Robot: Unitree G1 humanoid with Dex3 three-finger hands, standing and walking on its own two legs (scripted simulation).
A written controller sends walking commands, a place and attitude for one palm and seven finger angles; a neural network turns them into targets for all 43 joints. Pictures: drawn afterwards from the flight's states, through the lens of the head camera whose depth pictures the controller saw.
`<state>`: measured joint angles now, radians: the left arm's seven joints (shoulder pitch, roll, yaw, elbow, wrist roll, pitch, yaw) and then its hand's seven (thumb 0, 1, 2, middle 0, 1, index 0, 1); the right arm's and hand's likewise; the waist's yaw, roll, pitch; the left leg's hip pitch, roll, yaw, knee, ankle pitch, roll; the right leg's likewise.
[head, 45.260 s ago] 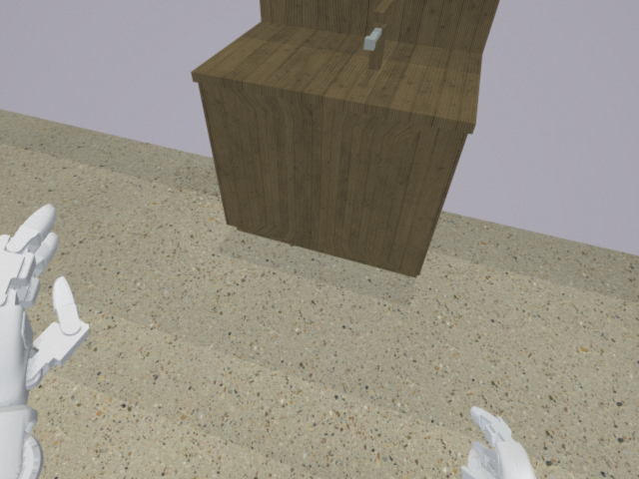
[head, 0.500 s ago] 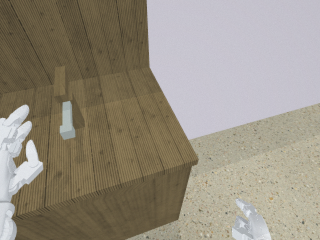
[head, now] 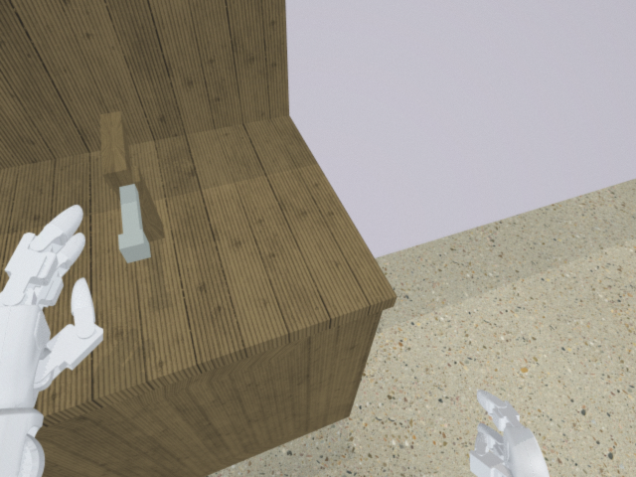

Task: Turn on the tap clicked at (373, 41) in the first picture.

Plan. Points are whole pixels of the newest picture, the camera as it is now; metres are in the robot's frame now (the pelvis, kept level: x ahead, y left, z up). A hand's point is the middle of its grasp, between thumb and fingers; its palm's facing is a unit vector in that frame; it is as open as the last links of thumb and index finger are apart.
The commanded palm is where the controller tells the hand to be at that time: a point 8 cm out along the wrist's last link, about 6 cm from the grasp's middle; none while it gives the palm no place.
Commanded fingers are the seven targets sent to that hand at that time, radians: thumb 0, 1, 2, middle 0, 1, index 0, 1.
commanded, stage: come to a stop and stand still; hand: left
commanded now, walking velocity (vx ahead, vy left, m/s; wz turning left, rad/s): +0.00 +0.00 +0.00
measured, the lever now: (134, 246) +0.36 +0.25 +0.10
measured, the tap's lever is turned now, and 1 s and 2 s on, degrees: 0 0 0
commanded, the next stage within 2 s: look again from close up in 0.80 s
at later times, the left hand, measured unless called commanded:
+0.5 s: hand out of the picture +0.23 +0.31 +0.17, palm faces +0.37 -0.86 -0.34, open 7.4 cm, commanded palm +0.17 +0.34 +0.18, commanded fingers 0.00 0.90 0.90 -0.20 -0.30 -0.20 -0.30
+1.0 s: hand out of the picture +0.22 +0.30 +0.17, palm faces +0.39 -0.84 -0.38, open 7.4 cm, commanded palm +0.17 +0.34 +0.18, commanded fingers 0.00 0.90 0.90 -0.20 -0.30 -0.20 -0.30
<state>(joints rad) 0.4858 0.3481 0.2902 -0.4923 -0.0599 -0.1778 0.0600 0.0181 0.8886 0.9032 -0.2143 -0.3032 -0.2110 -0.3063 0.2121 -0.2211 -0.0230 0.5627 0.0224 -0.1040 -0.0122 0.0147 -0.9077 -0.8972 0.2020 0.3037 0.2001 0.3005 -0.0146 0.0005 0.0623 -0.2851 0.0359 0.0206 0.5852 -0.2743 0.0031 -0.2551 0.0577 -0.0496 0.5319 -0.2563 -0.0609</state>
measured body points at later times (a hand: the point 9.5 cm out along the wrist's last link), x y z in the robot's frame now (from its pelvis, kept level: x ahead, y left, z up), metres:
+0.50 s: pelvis +0.01 +0.06 +0.01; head +0.03 +0.10 +0.46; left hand +0.21 +0.36 +0.18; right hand +0.19 -0.15 -0.05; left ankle +0.02 +0.12 -0.73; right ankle +0.02 -0.08 -0.73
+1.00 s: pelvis +0.01 +0.05 +0.01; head +0.03 +0.07 +0.46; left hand +0.20 +0.35 +0.19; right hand +0.19 -0.16 -0.06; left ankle +0.02 +0.12 -0.73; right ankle +0.02 -0.08 -0.73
